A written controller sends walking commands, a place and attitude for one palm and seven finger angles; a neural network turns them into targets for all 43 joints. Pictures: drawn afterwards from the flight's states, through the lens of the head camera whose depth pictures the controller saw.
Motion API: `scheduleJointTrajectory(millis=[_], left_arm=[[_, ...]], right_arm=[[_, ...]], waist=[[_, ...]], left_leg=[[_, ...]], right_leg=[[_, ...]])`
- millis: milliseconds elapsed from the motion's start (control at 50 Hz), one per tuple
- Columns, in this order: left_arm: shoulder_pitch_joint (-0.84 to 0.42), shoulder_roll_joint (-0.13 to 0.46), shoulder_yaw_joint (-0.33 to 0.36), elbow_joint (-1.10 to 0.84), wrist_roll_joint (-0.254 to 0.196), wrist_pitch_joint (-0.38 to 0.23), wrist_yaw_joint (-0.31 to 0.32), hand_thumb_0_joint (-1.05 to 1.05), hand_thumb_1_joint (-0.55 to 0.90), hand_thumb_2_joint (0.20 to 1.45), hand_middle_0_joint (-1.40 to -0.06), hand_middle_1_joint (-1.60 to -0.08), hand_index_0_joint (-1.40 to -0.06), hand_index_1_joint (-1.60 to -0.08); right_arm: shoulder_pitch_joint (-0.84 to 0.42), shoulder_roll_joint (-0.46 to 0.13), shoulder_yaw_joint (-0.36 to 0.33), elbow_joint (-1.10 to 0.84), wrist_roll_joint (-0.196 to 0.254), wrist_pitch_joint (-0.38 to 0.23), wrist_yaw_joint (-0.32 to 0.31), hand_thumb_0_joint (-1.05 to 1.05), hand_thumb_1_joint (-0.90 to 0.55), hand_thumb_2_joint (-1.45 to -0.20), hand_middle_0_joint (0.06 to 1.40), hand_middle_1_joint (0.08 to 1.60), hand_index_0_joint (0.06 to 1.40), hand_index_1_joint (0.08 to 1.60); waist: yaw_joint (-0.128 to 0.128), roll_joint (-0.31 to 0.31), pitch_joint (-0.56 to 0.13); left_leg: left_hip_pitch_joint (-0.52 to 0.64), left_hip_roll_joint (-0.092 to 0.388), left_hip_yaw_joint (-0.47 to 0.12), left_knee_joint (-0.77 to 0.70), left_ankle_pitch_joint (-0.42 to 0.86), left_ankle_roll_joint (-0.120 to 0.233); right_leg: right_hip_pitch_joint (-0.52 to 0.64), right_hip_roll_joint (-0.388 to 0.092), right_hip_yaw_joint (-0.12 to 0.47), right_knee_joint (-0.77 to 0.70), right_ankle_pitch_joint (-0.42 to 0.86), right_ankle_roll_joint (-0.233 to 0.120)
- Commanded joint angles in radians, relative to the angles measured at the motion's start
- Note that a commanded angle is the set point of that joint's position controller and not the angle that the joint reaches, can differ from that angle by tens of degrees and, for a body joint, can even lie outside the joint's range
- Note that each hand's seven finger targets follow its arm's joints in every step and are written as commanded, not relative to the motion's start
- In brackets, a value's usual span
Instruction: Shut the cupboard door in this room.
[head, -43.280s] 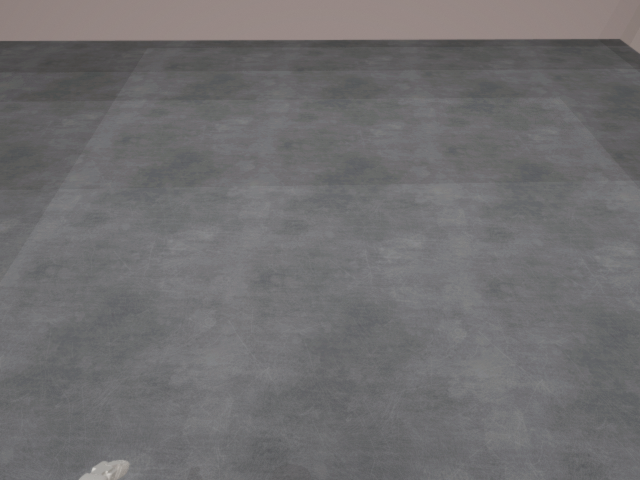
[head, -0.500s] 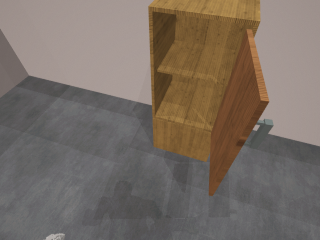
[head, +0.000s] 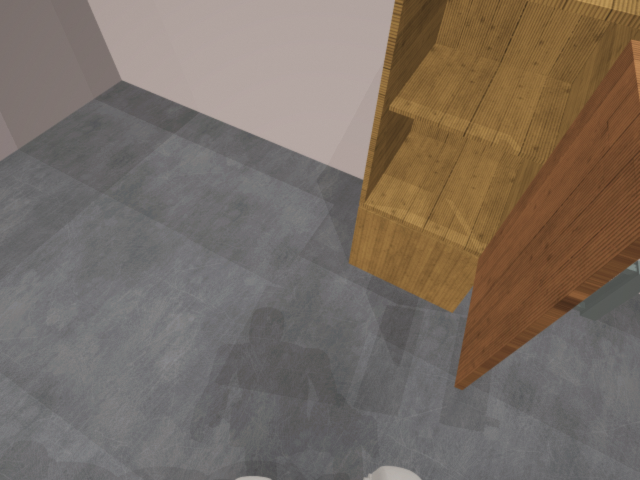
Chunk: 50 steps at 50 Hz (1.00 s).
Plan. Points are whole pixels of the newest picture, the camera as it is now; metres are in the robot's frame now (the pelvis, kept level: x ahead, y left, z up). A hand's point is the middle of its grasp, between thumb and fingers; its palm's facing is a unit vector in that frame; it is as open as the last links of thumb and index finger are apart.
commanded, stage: turn or walk to find it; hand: left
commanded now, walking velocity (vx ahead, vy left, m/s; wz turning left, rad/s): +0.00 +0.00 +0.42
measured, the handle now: (598, 287) +0.36 -0.35 +0.02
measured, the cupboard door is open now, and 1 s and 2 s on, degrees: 97 97 97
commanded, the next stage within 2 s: stand and wait in 0.04 s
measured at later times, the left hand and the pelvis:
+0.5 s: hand out of the picture +0.01 +0.12 -0.16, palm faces +0.16 -0.96 -0.24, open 7.3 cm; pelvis +0.01 -0.07 +0.01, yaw +7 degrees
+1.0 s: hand out of the picture +0.00 +0.16 -0.17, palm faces +0.23 -0.94 -0.25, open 7.4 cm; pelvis +0.00 -0.04 +0.00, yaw +12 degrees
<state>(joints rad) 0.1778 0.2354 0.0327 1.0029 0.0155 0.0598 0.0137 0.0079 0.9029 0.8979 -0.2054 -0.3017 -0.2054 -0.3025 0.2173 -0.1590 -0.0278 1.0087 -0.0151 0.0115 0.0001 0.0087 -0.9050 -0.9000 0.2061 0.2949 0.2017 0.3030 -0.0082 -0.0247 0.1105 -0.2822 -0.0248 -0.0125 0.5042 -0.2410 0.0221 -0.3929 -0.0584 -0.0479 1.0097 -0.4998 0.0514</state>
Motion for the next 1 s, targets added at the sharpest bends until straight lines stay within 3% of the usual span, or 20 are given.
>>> scheduleJointTrajectory(millis=[0, 100, 140, 160, 180, 200, 220, 240, 280, 320, 380, 440, 500, 560, 580, 620, 700, 840, 920, 980], left_arm=[[-0.038, 0.080, 0.026, -0.095, -0.006, -0.039, 0.001, 0.000, 0.900, 0.900, -0.200, -0.300, -0.200, -0.300], [0.031, 0.047, 0.019, -0.069, -0.007, -0.047, 0.004, 0.000, 0.900, 0.900, -0.200, -0.300, -0.200, -0.300], [0.106, 0.048, 0.018, -0.031, -0.009, -0.055, 0.008, 0.000, 0.900, 0.900, -0.200, -0.300, -0.200, -0.300], [0.151, 0.062, 0.018, -0.011, -0.005, -0.063, 0.012, 0.000, 0.900, 0.900, -0.200, -0.300, -0.200, -0.300], [0.153, 0.120, 0.024, -0.006, 0.005, -0.074, 0.018, 0.000, 0.900, 0.900, -0.200, -0.300, -0.200, -0.300], [0.107, 0.186, 0.031, -0.026, 0.010, -0.078, 0.019, 0.000, 0.900, 0.900, -0.200, -0.300, -0.200, -0.300], [0.091, 0.195, 0.038, -0.041, 0.003, -0.077, 0.015, 0.000, 0.900, 0.900, -0.200, -0.300, -0.200, -0.300], [0.054, 0.175, 0.039, -0.042, 0.005, -0.074, 0.016, 0.000, 0.900, 0.900, -0.200, -0.300, -0.200, -0.300], [0.010, 0.127, 0.028, -0.040, 0.005, -0.075, 0.013, 0.000, 0.900, 0.900, -0.200, -0.300, -0.200, -0.300], [0.034, 0.103, 0.026, -0.035, 0.005, -0.081, 0.013, 0.000, 0.900, 0.900, -0.200, -0.300, -0.200, -0.300], [0.117, 0.113, 0.027, -0.006, 0.007, -0.088, 0.011, 0.000, 0.900, 0.900, -0.200, -0.300, -0.200, -0.300], [0.146, 0.143, 0.034, 0.020, 0.006, -0.092, 0.013, 0.000, 0.900, 0.900, -0.200, -0.300, -0.200, -0.300], [0.099, 0.151, 0.035, 0.032, -0.004, -0.095, 0.015, 0.000, 0.900, 0.900, -0.200, -0.300, -0.200, -0.300], [0.106, 0.105, 0.019, 0.035, -0.008, -0.091, 0.010, 0.000, 0.900, 0.900, -0.200, -0.300, -0.200, -0.300], [0.090, 0.115, 0.018, 0.042, -0.005, -0.091, 0.009, 0.000, 0.900, 0.900, -0.200, -0.300, -0.200, -0.300], [0.059, 0.149, 0.018, 0.055, -0.006, -0.089, 0.004, 0.000, 0.900, 0.900, -0.200, -0.300, -0.200, -0.300], [0.085, 0.095, 0.006, 0.072, -0.010, -0.072, 0.008, 0.000, 0.900, 0.900, -0.200, -0.300, -0.200, -0.300], [0.086, 0.109, 0.021, 0.032, -0.006, -0.058, 0.008, 0.000, 0.900, 0.900, -0.200, -0.300, -0.200, -0.300], [0.086, 0.126, 0.036, 0.002, -0.004, -0.058, 0.011, 0.000, 0.900, 0.900, -0.200, -0.300, -0.200, -0.300], [0.083, 0.160, 0.051, -0.027, 0.001, -0.056, 0.014, 0.000, 0.900, 0.900, -0.200, -0.300, -0.200, -0.300]], right_arm=[[0.063, -0.232, -0.065, -0.042, -0.002, -0.013, -0.029, 0.000, -0.900, -0.900, 0.200, 0.300, 0.200, 0.300], [0.039, -0.216, -0.070, -0.036, -0.006, -0.007, -0.027, 0.000, -0.900, -0.900, 0.200, 0.300, 0.200, 0.300], [0.015, -0.204, -0.067, -0.033, -0.001, -0.006, -0.025, 0.000, -0.900, -0.900, 0.200, 0.300, 0.200, 0.300], [0.005, -0.184, -0.063, -0.029, 0.006, -0.006, -0.022, 0.000, -0.900, -0.900, 0.200, 0.300, 0.200, 0.300], [0.030, -0.127, -0.054, -0.027, 0.013, -0.008, -0.016, 0.000, -0.900, -0.900, 0.200, 0.300, 0.200, 0.300], [0.044, -0.077, -0.042, -0.043, 0.014, -0.002, -0.012, 0.000, -0.900, -0.900, 0.200, 0.300, 0.200, 0.300], [0.014, -0.125, -0.054, -0.040, 0.004, 0.020, -0.015, 0.000, -0.900, -0.900, 0.200, 0.300, 0.200, 0.300], [0.002, -0.131, -0.057, -0.029, -0.002, 0.027, -0.014, 0.000, -0.900, -0.900, 0.200, 0.300, 0.200, 0.300], [0.037, -0.119, -0.055, 0.010, -0.001, 0.020, -0.008, 0.000, -0.900, -0.900, 0.200, 0.300, 0.200, 0.300], [0.053, -0.103, -0.047, 0.022, 0.001, 0.013, -0.008, 0.000, -0.900, -0.900, 0.200, 0.300, 0.200, 0.300], [0.000, -0.108, -0.038, 0.009, 0.006, 0.004, -0.013, 0.000, -0.900, -0.900, 0.200, 0.300, 0.200, 0.300], [-0.036, -0.119, -0.031, 0.007, 0.009, -0.008, -0.018, 0.000, -0.900, -0.900, 0.200, 0.300, 0.200, 0.300], [0.006, -0.135, -0.026, 0.036, 0.009, -0.025, -0.025, 0.000, -0.900, -0.900, 0.200, 0.300, 0.200, 0.300], [-0.017, -0.205, -0.029, 0.050, 0.005, -0.040, -0.028, 0.000, -0.900, -0.900, 0.200, 0.300, 0.200, 0.300], [-0.040, -0.206, -0.028, 0.054, 0.007, -0.039, -0.029, 0.000, -0.900, -0.900, 0.200, 0.300, 0.200, 0.300], [-0.066, -0.210, -0.023, 0.061, 0.009, -0.039, -0.029, 0.000, -0.900, -0.900, 0.200, 0.300, 0.200, 0.300], [-0.033, -0.135, -0.003, 0.064, 0.006, -0.024, -0.028, 0.000, -0.900, -0.900, 0.200, 0.300, 0.200, 0.300], [-0.031, -0.171, -0.016, 0.017, 0.003, -0.016, -0.024, 0.000, -0.900, -0.900, 0.200, 0.300, 0.200, 0.300], [-0.018, -0.171, -0.027, -0.012, 0.003, -0.014, -0.023, 0.000, -0.900, -0.900, 0.200, 0.300, 0.200, 0.300], [-0.005, -0.147, -0.035, -0.036, 0.003, -0.004, -0.018, 0.000, -0.900, -0.900, 0.200, 0.300, 0.200, 0.300]], waist=[[-0.022, 0.117, -0.176], [-0.007, 0.195, -0.192], [0.028, 0.191, -0.201], [0.049, 0.144, -0.198], [0.042, -0.015, -0.184], [0.022, -0.212, -0.113], [0.045, -0.225, -0.058], [0.027, -0.191, 0.007], [-0.005, -0.118, 0.024], [-0.001, -0.113, -0.021], [0.038, -0.132, -0.062], [0.053, -0.121, -0.101], [0.019, -0.114, -0.135], [0.029, 0.027, -0.161], [0.025, 0.012, -0.148], [0.024, 0.072, -0.093], [0.025, 0.066, -0.064], [0.036, 0.084, -0.081], [0.037, 0.033, -0.122], [0.035, -0.106, -0.146]], left_leg=[[0.228, 0.259, -0.301, -0.157, 0.408, 0.163], [0.148, 0.222, -0.283, -0.131, 0.393, 0.136], [0.073, 0.190, -0.255, -0.093, 0.310, 0.097], [0.009, 0.151, -0.219, -0.049, 0.199, 0.055], [-0.106, 0.076, -0.145, 0.067, 0.011, -0.004], [-0.184, -0.013, -0.054, 0.177, -0.227, -0.052], [-0.141, 0.012, -0.083, 0.307, -0.316, -0.047], [-0.134, 0.029, -0.094, 0.384, -0.275, -0.040], [-0.119, 0.042, -0.056, 0.442, -0.191, -0.038], [-0.101, 0.046, -0.028, 0.417, -0.168, -0.049], [-0.083, 0.048, -0.002, 0.294, -0.198, -0.057], [-0.046, 0.046, 0.015, 0.140, -0.187, -0.054], [0.103, 0.056, 0.011, -0.102, -0.012, -0.048], [0.255, 0.178, -0.072, -0.108, 0.260, 0.002], [0.232, 0.173, -0.062, -0.105, 0.207, -0.001], [0.163, 0.155, -0.062, -0.152, 0.117, -0.007], [0.110, 0.144, -0.061, -0.148, 0.149, -0.025], [0.008, 0.153, -0.136, -0.128, 0.181, 0.003], [-0.042, 0.126, -0.134, -0.053, 0.222, -0.002], [-0.065, 0.062, -0.051, 0.103, 0.119, -0.028]], right_leg=[[-0.114, -0.001, 0.040, -0.049, 0.013, 0.017], [0.053, 0.037, 0.005, -0.298, 0.060, 0.005], [0.192, 0.041, -0.010, -0.475, 0.203, 0.004], [0.286, 0.018, -0.006, -0.600, 0.301, 0.006], [0.358, -0.118, 0.143, -0.689, 0.271, -0.028], [0.279, -0.313, 0.365, -0.774, 0.227, -0.119], [0.106, -0.367, 0.431, -0.840, 0.079, -0.179], [0.028, -0.332, 0.433, -0.854, 0.016, -0.200], [0.050, -0.237, 0.271, -0.791, 0.193, -0.191], [0.124, -0.202, 0.189, -0.745, 0.386, -0.183], [0.228, -0.200, 0.183, -0.707, 0.588, -0.199], [0.301, -0.201, 0.198, -0.680, 0.692, -0.213], [0.281, -0.172, 0.168, -0.638, 0.664, -0.170], [0.165, -0.069, 0.084, -0.646, 0.449, -0.074], [0.175, -0.067, 0.085, -0.676, 0.413, -0.066], [0.217, -0.074, 0.091, -0.703, 0.375, -0.068], [0.242, -0.087, 0.053, -0.667, 0.402, -0.059], [0.252, -0.088, -0.007, -0.566, 0.384, -0.045], [0.288, -0.132, 0.000, -0.539, 0.437, -0.068], [0.282, -0.252, 0.072, -0.596, 0.436, -0.136]])
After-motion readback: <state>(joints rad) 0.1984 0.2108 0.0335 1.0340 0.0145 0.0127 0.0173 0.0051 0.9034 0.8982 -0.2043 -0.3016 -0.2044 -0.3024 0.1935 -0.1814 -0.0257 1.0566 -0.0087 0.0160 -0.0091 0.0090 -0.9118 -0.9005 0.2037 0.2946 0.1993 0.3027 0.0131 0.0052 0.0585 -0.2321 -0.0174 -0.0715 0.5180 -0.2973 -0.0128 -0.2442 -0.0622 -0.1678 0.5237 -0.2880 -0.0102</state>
